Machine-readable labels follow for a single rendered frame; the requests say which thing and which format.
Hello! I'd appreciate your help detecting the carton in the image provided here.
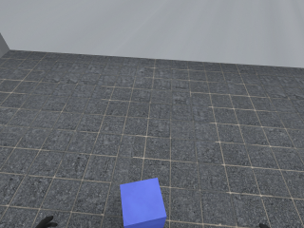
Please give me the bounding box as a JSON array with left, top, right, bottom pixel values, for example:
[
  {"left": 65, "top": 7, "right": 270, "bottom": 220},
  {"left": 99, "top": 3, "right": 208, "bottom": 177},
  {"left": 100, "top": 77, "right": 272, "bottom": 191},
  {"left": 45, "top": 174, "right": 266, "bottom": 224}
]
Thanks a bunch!
[{"left": 120, "top": 178, "right": 167, "bottom": 228}]

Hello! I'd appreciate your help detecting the left robot hand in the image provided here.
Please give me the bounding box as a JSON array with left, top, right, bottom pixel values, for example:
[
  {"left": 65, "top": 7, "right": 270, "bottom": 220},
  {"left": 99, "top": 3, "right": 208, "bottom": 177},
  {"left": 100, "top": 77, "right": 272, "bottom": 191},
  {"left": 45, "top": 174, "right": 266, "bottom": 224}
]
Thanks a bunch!
[{"left": 35, "top": 216, "right": 58, "bottom": 228}]

